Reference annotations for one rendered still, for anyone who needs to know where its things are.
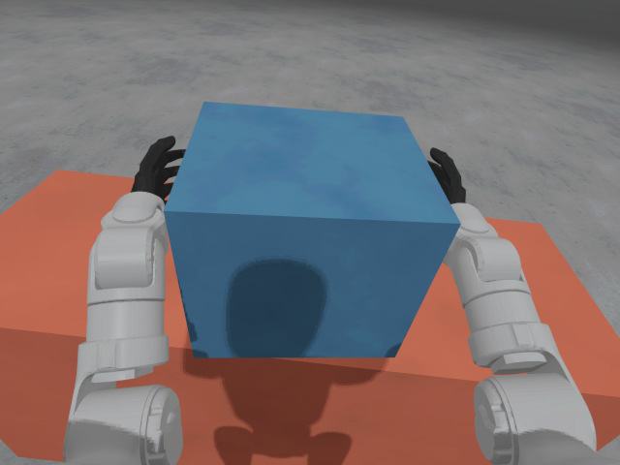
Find left robot forearm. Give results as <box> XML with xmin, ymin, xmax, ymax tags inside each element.
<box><xmin>63</xmin><ymin>192</ymin><xmax>169</xmax><ymax>463</ymax></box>

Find pedestal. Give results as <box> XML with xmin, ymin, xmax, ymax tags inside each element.
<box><xmin>0</xmin><ymin>170</ymin><xmax>620</xmax><ymax>465</ymax></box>

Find right robot upper arm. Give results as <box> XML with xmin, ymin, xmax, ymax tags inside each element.
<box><xmin>474</xmin><ymin>373</ymin><xmax>620</xmax><ymax>465</ymax></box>

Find robot right hand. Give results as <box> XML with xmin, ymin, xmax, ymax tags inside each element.
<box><xmin>427</xmin><ymin>147</ymin><xmax>466</xmax><ymax>204</ymax></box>

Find left robot upper arm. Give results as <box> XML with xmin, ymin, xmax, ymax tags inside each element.
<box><xmin>49</xmin><ymin>385</ymin><xmax>183</xmax><ymax>465</ymax></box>

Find carton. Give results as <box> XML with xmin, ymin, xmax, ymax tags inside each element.
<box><xmin>164</xmin><ymin>102</ymin><xmax>461</xmax><ymax>357</ymax></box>

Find robot left hand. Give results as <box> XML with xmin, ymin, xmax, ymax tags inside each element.
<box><xmin>131</xmin><ymin>136</ymin><xmax>186</xmax><ymax>205</ymax></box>

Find right robot forearm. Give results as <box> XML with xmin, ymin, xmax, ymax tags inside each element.
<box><xmin>443</xmin><ymin>202</ymin><xmax>597</xmax><ymax>449</ymax></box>

